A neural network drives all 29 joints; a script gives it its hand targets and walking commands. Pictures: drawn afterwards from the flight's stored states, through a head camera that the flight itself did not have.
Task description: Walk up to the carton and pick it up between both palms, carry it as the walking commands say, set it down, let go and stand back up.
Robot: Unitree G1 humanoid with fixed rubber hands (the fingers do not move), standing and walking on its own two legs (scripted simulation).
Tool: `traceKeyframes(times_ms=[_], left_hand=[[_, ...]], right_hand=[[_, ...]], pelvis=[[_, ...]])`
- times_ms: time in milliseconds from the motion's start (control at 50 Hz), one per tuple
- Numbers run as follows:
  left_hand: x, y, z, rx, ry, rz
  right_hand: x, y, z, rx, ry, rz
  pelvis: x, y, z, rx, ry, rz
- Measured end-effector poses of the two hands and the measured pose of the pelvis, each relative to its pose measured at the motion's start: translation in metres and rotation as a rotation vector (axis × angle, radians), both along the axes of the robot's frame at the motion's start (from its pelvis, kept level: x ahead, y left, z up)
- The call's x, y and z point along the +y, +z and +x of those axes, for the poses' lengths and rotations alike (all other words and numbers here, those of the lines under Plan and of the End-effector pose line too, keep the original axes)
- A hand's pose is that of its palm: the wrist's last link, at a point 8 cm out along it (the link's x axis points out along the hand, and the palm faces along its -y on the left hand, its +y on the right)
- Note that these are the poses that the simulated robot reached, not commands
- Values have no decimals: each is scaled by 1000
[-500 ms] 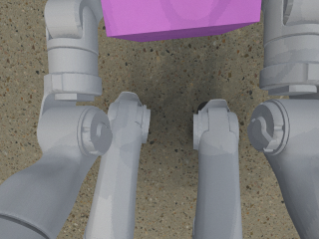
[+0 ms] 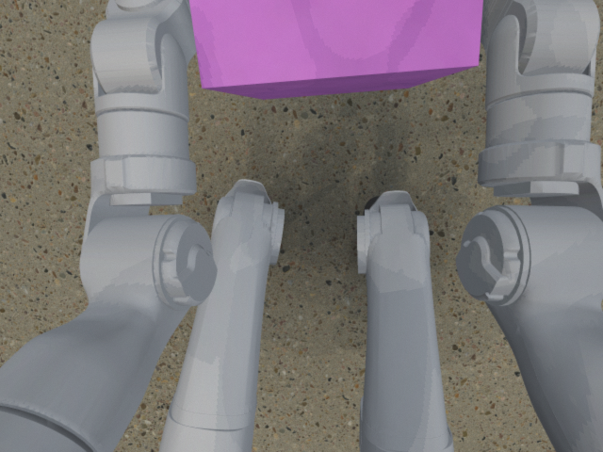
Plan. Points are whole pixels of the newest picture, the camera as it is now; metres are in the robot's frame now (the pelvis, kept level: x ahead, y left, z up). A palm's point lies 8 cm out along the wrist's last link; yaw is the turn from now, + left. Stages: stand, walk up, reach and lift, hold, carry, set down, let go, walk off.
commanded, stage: reach and lift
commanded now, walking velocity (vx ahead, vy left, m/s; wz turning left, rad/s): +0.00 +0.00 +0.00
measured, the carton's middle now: out of the picture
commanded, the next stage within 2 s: none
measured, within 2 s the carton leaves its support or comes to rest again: neither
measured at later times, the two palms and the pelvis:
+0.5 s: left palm out of the picture +0.51 +0.16 -0.03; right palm out of the picture +0.53 -0.12 -0.03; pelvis -0.01 +0.00 +0.05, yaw -1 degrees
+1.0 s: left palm out of the picture +0.49 +0.16 +0.04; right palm out of the picture +0.52 -0.13 +0.04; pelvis +0.00 +0.00 +0.11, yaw -1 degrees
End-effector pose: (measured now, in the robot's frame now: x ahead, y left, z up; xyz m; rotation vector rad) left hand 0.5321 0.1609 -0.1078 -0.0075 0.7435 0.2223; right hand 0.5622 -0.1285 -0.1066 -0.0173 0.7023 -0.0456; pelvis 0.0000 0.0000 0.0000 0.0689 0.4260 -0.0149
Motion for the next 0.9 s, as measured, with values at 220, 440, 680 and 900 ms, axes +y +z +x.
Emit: traceKeyframes(times_ms=[220,440,680,900], left_hand=[[5,37,-9,2,-4,11],[4,74,-18,-21,-7,5],[3,102,-33,8,-18,7],[3,139,-35,-13,-3,11]], right_hand=[[5,33,-11,2,-2,4],[4,70,-23,-20,-12,10],[3,102,-37,7,-5,-14],[3,133,-39,-11,-6,7]], pelvis=[[0,21,-3,-53,-3,-6],[3,44,-9,-100,-7,-13],[4,67,-13,-143,-9,-23],[-1,93,-6,-181,-11,-21]])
